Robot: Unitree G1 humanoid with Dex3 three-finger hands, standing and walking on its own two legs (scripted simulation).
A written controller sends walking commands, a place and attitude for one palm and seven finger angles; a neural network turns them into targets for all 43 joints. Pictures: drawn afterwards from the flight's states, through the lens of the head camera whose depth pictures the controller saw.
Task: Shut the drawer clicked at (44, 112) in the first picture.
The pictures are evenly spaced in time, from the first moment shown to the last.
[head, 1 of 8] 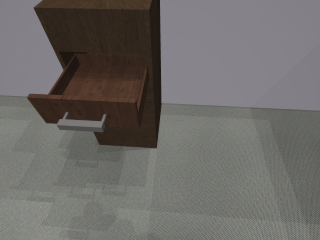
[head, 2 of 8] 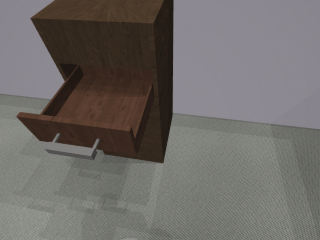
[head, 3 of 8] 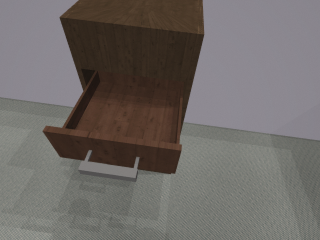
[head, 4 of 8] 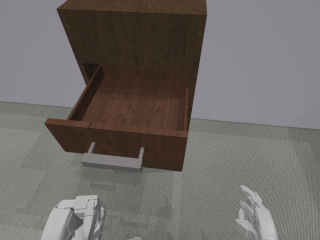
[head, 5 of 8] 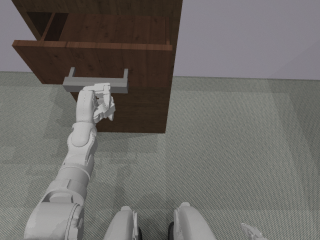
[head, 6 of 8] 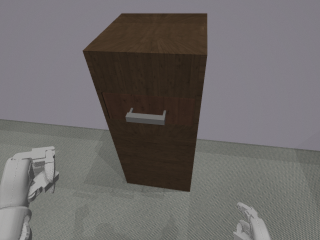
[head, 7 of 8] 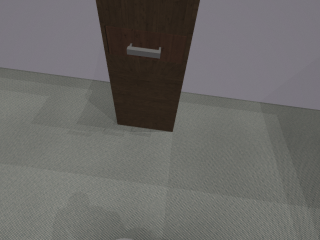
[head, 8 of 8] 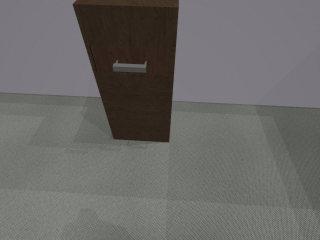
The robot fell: no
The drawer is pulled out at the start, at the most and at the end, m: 0.29 0.29 0.00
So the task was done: yes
